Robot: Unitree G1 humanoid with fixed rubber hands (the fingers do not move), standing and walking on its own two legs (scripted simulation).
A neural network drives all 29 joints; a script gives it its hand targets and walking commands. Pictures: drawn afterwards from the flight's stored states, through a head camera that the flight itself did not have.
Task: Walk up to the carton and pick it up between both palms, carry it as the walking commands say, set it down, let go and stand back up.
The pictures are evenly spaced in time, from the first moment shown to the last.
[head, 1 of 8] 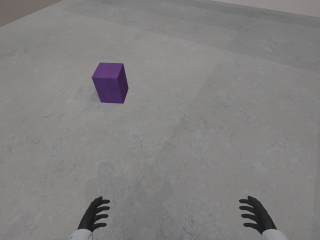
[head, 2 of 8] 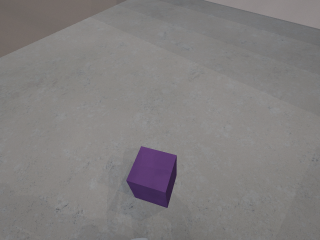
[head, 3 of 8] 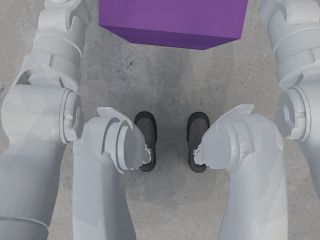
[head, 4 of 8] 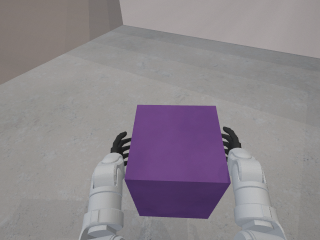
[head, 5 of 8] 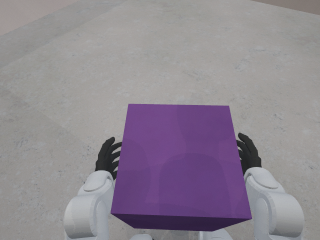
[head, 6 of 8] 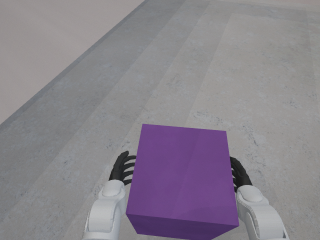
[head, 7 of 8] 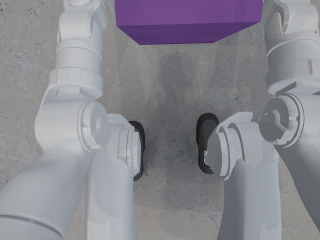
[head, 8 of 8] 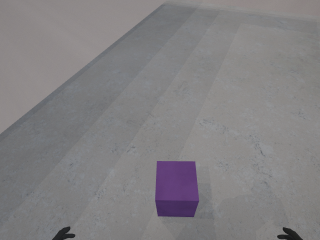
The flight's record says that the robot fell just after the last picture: no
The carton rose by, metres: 0.66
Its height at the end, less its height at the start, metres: +0.00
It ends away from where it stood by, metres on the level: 1.61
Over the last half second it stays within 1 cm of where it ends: yes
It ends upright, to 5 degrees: yes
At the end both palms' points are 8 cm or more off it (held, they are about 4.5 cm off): yes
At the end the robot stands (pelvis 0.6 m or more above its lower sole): yes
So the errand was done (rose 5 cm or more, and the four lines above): yes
